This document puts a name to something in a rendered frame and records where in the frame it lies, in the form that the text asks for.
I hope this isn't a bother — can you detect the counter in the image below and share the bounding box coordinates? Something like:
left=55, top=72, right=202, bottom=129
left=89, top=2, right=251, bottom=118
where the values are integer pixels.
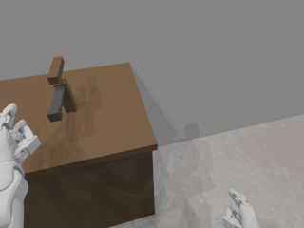
left=0, top=56, right=158, bottom=228

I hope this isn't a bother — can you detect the right robot hand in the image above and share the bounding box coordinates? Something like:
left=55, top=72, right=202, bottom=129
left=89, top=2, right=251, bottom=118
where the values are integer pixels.
left=223, top=188, right=260, bottom=228

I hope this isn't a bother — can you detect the left robot hand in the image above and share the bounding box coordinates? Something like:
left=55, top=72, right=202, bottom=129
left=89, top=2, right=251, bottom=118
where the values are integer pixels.
left=0, top=103, right=41, bottom=166

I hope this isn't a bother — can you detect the robot left forearm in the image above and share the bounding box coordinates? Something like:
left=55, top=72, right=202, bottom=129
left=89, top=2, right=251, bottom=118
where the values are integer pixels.
left=0, top=161, right=29, bottom=228

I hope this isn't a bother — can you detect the tap lever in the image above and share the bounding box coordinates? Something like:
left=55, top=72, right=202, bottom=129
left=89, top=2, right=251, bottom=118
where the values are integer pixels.
left=47, top=85, right=66, bottom=123

